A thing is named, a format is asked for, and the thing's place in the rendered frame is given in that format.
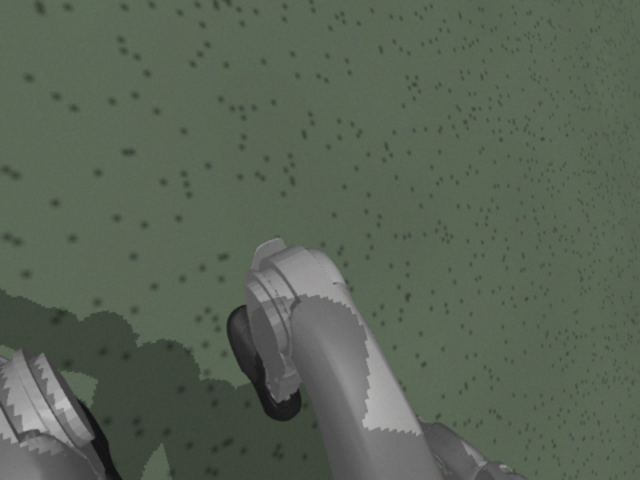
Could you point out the right robot hand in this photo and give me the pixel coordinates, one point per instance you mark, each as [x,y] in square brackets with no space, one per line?
[457,456]

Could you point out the right robot foot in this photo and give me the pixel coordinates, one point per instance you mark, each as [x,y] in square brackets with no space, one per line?
[251,364]

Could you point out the left robot foot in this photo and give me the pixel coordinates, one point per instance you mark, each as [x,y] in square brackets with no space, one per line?
[101,446]

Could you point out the right robot arm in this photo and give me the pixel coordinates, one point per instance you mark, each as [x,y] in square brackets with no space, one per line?
[497,470]

